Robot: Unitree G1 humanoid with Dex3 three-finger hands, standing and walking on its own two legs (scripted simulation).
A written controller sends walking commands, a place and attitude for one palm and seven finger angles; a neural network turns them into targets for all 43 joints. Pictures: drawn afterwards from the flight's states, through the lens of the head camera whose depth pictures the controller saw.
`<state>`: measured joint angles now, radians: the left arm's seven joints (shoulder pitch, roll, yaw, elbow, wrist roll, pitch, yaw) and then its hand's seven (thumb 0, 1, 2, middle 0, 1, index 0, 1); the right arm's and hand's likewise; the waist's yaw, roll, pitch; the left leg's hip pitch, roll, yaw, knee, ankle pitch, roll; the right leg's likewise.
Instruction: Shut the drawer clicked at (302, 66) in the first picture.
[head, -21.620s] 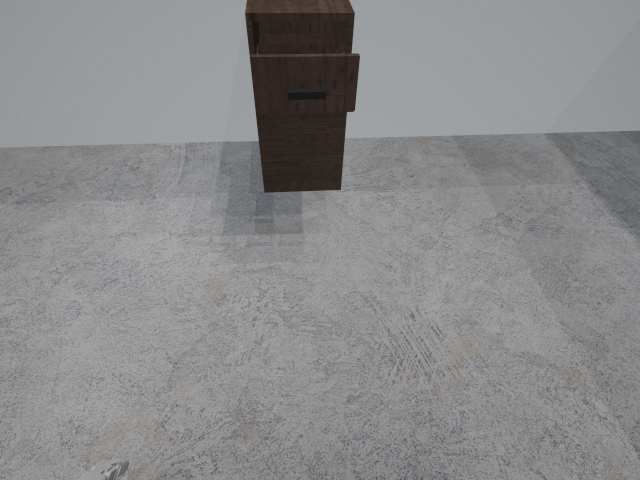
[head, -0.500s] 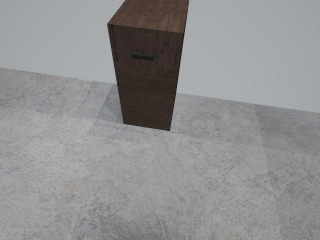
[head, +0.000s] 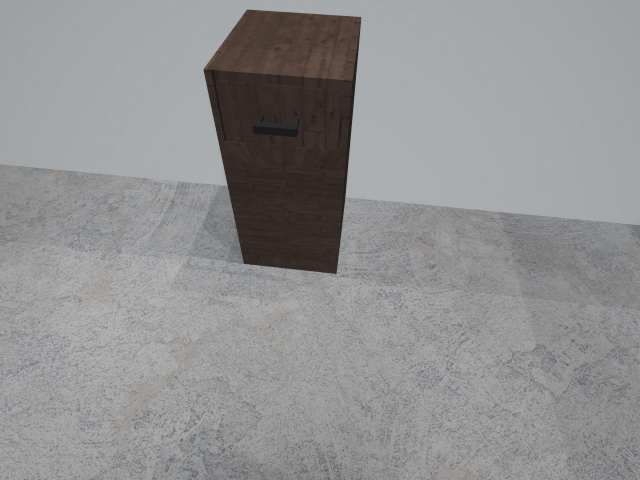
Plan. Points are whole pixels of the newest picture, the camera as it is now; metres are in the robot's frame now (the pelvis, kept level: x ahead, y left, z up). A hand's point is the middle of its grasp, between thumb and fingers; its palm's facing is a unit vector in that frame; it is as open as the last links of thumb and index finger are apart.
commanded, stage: let the arm hang, fingers relaxed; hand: left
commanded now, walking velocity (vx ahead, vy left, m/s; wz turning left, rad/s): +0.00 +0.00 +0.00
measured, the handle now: (277, 124) +0.97 +0.16 -0.09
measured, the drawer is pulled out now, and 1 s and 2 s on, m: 0.00 0.00 0.00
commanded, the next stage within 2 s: look to check the result in 0.12 s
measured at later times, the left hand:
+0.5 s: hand out of the picture +0.00 +0.15 -0.18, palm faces +0.04 -0.98 -0.19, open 7.4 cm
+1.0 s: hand out of the picture +0.03 +0.15 -0.17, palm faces +0.04 -0.98 -0.21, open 7.4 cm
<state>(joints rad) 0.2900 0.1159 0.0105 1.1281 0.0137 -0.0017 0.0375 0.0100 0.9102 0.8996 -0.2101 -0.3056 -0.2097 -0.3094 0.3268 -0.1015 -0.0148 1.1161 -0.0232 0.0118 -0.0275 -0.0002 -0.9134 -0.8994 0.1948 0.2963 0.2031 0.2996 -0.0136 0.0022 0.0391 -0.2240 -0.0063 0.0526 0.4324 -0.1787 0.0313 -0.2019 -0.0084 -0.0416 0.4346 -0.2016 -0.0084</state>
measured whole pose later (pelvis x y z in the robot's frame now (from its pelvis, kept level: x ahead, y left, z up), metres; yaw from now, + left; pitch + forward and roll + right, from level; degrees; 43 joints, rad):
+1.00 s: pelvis +0.02 -0.02 +0.00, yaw +0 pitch -2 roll +0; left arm 0.24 0.15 0.02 1.14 0.01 -0.02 0.03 0.01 0.90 0.90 -0.20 -0.30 -0.20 -0.30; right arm 0.26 -0.15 -0.02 1.14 -0.02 0.00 -0.03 0.00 -0.91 -0.90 0.19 0.30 0.20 0.30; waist -0.01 0.01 0.06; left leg -0.17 0.02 0.04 0.40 -0.19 0.00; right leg -0.14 0.02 -0.06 0.39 -0.22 -0.04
